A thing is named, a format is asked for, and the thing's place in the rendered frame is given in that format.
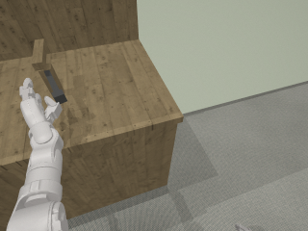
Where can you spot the left robot upper arm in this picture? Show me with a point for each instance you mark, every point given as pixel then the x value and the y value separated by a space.
pixel 47 216

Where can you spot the tap lever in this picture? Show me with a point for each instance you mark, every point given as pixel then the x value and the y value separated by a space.
pixel 57 94

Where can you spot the counter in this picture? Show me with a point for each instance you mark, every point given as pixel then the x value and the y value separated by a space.
pixel 119 122

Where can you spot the left robot forearm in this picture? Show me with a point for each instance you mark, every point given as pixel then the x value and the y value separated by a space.
pixel 44 171

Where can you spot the left robot hand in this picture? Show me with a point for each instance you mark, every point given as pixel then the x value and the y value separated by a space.
pixel 32 109

